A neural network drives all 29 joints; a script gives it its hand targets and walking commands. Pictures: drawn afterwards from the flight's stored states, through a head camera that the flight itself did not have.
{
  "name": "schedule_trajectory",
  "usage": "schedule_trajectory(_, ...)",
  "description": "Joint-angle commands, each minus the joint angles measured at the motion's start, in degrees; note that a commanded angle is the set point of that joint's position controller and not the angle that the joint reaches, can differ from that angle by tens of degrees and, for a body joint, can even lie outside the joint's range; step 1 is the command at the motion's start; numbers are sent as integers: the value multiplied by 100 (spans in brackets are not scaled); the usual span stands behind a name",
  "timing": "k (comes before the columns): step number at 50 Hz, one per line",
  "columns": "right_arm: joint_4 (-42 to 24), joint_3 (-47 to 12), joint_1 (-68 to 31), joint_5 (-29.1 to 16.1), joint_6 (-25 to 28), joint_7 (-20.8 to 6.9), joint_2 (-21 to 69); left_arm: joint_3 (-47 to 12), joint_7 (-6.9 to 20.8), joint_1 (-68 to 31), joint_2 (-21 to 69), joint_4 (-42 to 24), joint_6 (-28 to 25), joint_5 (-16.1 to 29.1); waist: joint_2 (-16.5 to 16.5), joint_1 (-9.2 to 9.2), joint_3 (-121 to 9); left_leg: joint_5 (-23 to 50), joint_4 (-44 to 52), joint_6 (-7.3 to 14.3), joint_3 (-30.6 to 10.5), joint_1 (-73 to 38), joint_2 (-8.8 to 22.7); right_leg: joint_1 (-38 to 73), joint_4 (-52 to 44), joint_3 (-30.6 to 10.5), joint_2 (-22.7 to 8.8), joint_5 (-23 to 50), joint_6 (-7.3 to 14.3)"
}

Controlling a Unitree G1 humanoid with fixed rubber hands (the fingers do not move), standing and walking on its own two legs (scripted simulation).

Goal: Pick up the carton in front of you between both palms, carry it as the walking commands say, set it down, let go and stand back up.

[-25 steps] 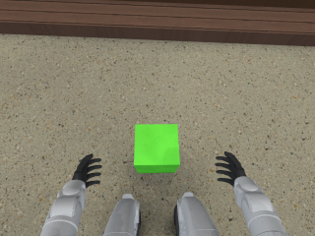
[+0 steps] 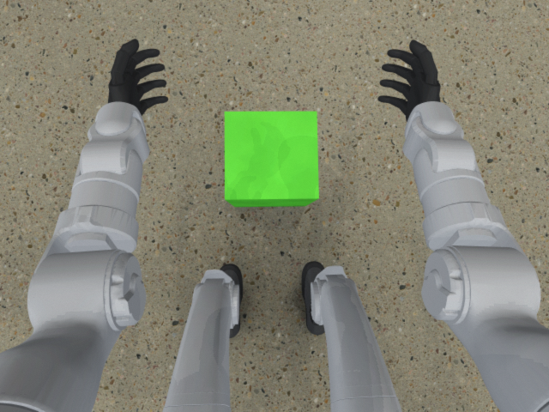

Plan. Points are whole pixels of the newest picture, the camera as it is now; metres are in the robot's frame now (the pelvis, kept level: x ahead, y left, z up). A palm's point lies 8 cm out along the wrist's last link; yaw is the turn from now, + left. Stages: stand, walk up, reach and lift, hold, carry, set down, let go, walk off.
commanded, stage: reach and lift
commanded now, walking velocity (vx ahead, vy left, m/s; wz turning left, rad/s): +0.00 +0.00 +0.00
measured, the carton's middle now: (270, 165) +0.49 +0.00 -0.52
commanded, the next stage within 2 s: none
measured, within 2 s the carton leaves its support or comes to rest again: leaves its support in 1.74 s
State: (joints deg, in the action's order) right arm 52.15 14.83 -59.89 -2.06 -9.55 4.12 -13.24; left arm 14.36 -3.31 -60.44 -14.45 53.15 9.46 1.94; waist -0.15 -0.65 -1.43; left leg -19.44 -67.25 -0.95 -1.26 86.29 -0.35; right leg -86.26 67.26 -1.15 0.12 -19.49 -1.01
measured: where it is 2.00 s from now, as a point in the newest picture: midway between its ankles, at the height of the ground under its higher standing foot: (272, 312)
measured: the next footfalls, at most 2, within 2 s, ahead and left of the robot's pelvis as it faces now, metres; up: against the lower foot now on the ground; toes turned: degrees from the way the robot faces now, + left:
none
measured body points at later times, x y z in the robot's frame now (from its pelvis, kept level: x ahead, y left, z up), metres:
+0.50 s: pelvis +0.01 +0.00 -0.12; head +0.35 +0.00 +0.17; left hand +0.51 +0.19 -0.29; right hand +0.50 -0.20 -0.29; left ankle +0.09 +0.13 -0.61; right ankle +0.09 -0.13 -0.61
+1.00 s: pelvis -0.03 +0.00 -0.27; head +0.34 +0.00 -0.02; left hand +0.51 +0.18 -0.46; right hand +0.51 -0.19 -0.46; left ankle +0.08 +0.13 -0.61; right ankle +0.08 -0.13 -0.61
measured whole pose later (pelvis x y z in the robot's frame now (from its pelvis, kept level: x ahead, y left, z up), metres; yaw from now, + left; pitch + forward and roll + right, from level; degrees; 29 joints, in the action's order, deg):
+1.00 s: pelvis -0.03 +0.00 -0.27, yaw +0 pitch +38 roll +0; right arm 65.0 4.5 -80.2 -13.5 -1.0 7.0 -20.4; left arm 4.4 -6.6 -80.4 -20.9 65.1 1.1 13.3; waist 0.1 -0.2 19.8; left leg -31.2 -123.5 -2.7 -2.3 130.7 -2.2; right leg -130.7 123.4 -2.1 2.3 -31.0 -2.6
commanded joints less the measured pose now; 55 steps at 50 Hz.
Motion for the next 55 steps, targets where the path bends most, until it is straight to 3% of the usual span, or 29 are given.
schedule_trajectory(1, -543, 109, -1325, 41, 308, -46, -665, 122, 34, -1364, -665, -531, -308, -63, -50, -15, -5937, 1316, 656, -118, 310, -2967, -357, 2943, -669, 298, 363, 1339, -125)
schedule_trajectory(7, -536, 400, -1024, 337, 658, -245, -408, 449, 204, -998, -375, -530, -645, -384, -13, 26, -5729, 2352, 490, -87, 172, -2382, -317, 2282, -503, 186, 338, 2297, -135)
schedule_trajectory(14, -243, 599, -572, 561, 836, -265, -163, 593, 199, -583, -90, -339, -811, -593, -31, 19, -5347, 2352, -544, -155, 118, -987, -294, 749, 515, 176, 328, 2240, -193)
schedule_trajectory(18, -318, 483, -589, 403, 913, -162, -317, 408, 85, -622, -203, -442, -875, -404, -73, 11, -5626, 2330, -1355, -195, 135, -491, -320, 182, 1308, 186, 347, 2175, -216)
schedule_trajectory(22, -710, 107, -919, -59, 941, -5, -668, 21, -78, -932, -564, -795, -897, 47, -68, 16, -6518, 2430, -2212, -224, 199, -500, -354, 178, 2158, 255, 365, 2290, -255)
schedule_trajectory(28, -847, -429, -1627, -669, 768, 156, -998, -466, -239, -1628, -895, -929, -743, 669, -23, 30, -6783, 1413, -3072, -236, 380, -107, -322, -41, 3067, 416, 332, 1370, -259)
schedule_trajectory(35, -151, -642, -2623, -934, 635, 272, -1253, -657, -334, -2633, -1202, -227, -617, 940, -12, 22, -5920, -30, -3704, -188, 439, 620, -166, -569, 3685, 425, 181, -18, -216)
schedule_trajectory(39, 440, -717, -3003, -969, 689, 275, -1295, -718, -324, -2981, -1268, 383, -678, 969, -8, 32, -5237, -357, -4024, -175, 377, 992, -98, -946, 4008, 371, 112, -346, -195)
schedule_trajectory(44, 870, -828, -3310, -1016, 868, 252, -1364, -820, -293, -3288, -1338, 788, -853, 1026, -9, 35, -4860, -119, -4453, -185, 286, 1208, -56, -1153, 4444, 277, 71, -98, -199)
schedule_trajectory(50, 579, -1042, -3683, -1217, 1031, 305, -1506, -963, -361, -3588, -1427, 516, -1016, 1196, -3, 92, -5213, 500, -4833, -176, 292, 1047, -95, -977, 4832, 272, 121, 501, -187)
schedule_trajectory(55, 539, -1144, -3276, -1269, 1037, 317, -1366, -1086, -400, -3230, -1226, 356, -1023, 1282, -3, 59, -5643, 1037, -4978, -204, 321, 681, -159, -717, 4972, 347, 181, 997, -193)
